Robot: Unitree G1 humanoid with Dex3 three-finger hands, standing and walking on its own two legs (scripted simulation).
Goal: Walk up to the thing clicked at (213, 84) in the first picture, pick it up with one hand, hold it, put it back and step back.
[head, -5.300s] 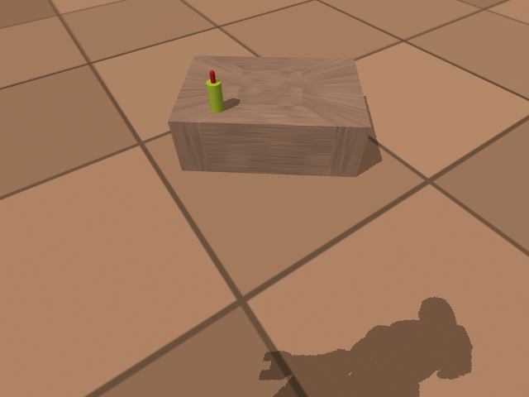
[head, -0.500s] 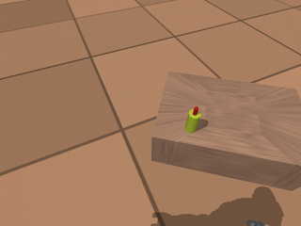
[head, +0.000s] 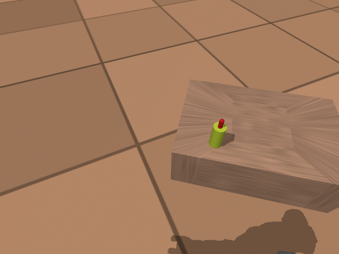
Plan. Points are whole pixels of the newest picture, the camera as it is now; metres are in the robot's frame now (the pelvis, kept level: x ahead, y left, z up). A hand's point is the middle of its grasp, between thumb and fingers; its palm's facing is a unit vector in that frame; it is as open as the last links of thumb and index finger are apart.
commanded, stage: stand
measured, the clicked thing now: (218, 132) +0.70 -0.24 -0.35
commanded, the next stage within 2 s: none
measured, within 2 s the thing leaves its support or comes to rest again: neither
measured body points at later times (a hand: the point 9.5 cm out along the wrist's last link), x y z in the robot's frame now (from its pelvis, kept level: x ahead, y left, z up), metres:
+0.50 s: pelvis +0.00 +0.00 +0.00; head +0.01 +0.01 +0.45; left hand +0.06 +0.31 -0.14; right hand +0.08 -0.30 -0.13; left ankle +0.03 +0.14 -0.75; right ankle -0.02 -0.15 -0.75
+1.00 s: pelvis +0.00 +0.00 +0.00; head +0.01 +0.01 +0.45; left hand +0.05 +0.31 -0.14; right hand +0.08 -0.30 -0.13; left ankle +0.03 +0.14 -0.75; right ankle -0.02 -0.15 -0.75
